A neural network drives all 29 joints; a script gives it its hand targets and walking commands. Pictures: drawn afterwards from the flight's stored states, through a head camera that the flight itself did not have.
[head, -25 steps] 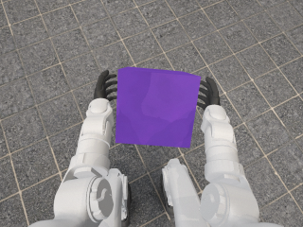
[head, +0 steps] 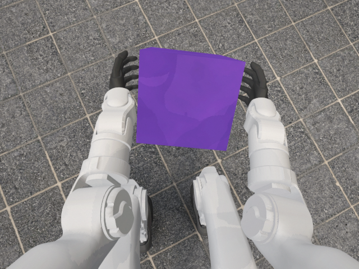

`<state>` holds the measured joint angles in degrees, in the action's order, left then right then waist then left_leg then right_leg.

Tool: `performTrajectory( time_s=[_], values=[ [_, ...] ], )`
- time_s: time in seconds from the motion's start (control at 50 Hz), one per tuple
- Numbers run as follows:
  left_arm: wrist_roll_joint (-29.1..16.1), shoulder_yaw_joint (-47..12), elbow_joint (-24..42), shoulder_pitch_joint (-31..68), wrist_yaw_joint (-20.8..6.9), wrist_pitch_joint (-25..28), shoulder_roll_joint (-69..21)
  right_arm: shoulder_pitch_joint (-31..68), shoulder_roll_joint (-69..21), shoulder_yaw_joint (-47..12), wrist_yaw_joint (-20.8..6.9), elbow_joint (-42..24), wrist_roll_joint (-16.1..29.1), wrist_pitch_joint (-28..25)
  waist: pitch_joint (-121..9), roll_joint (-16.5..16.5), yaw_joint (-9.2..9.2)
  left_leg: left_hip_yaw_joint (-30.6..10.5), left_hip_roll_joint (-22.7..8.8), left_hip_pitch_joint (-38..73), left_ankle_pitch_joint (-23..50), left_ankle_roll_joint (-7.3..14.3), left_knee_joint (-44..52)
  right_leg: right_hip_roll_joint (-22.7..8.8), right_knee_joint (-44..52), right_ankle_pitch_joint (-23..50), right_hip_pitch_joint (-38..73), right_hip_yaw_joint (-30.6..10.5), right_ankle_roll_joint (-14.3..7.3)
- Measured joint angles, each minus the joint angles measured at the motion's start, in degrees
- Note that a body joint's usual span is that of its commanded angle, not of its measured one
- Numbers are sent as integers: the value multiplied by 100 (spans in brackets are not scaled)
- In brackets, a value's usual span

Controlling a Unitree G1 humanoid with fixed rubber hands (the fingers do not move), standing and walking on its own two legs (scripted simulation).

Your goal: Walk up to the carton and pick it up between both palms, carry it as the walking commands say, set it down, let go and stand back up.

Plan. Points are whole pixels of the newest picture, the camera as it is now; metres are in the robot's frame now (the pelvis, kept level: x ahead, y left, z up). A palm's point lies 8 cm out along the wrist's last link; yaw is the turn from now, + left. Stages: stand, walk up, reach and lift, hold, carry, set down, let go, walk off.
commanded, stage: set down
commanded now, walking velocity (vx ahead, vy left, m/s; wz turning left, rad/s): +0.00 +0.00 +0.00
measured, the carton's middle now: (184, 92) +0.51 -0.08 -0.19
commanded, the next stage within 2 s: none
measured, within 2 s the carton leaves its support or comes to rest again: neither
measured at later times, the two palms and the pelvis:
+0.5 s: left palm (128, 94) +0.51 +0.06 -0.17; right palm (243, 100) +0.46 -0.23 -0.17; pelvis -0.01 -0.01 -0.06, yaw +1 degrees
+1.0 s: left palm (135, 95) +0.53 +0.06 -0.25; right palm (237, 100) +0.48 -0.24 -0.25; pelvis -0.02 -0.01 -0.12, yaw +0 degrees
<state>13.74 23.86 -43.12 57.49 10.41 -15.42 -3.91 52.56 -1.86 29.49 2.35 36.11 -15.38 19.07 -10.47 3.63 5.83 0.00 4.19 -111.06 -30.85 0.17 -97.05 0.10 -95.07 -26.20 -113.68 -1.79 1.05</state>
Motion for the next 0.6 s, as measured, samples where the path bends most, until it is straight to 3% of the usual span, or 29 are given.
performTrajectory(
  time_s=[0.6],
  values=[
    [-393,-202,-312,1045,-69,7,577,1083,484,-214,108,262,447,-59,821,16,-13,-46,40,-1387,-134,-122,-1352,27,-1328,-80,-1412,79,-77]
  ],
)
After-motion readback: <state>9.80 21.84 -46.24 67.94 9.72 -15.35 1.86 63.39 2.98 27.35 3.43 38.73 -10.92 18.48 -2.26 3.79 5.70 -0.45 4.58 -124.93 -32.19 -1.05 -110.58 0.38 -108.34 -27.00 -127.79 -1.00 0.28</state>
